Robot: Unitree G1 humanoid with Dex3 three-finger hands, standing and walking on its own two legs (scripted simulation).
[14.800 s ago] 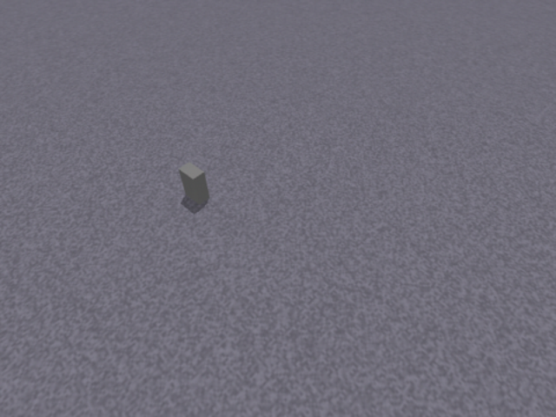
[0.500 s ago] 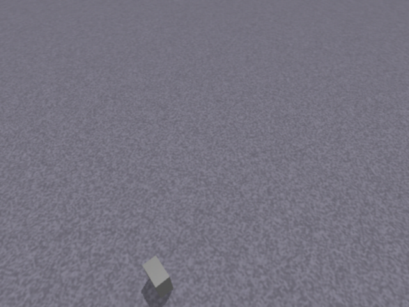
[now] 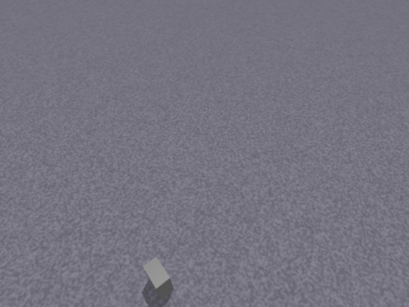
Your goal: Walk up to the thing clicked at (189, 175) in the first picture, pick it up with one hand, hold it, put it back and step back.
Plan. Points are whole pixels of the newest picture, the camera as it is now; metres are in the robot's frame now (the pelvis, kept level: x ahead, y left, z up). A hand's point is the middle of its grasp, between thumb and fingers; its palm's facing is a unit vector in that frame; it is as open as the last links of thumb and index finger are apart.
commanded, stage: stand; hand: left
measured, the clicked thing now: (158, 278) +0.39 +0.20 -0.70
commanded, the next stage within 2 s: go down in 0.04 s
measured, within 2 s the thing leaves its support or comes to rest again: neither
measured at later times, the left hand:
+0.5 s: hand out of the picture +0.15 +0.27 -0.17, palm faces +0.06 -0.94 -0.34, open 13.5 cm
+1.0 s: hand out of the picture +0.13 +0.28 -0.20, palm faces +0.09 -0.94 -0.34, open 17.2 cm
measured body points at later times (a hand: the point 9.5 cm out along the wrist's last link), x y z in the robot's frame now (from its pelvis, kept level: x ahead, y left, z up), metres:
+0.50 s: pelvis -0.01 +0.00 -0.03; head +0.05 +0.01 +0.42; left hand +0.14 +0.31 -0.15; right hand +0.09 -0.26 -0.15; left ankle -0.02 +0.13 -0.75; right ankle +0.00 -0.11 -0.75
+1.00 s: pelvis -0.01 +0.02 -0.08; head +0.06 +0.04 +0.36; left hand +0.12 +0.33 -0.17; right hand +0.17 -0.23 -0.16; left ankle -0.02 +0.13 -0.75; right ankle +0.00 -0.11 -0.75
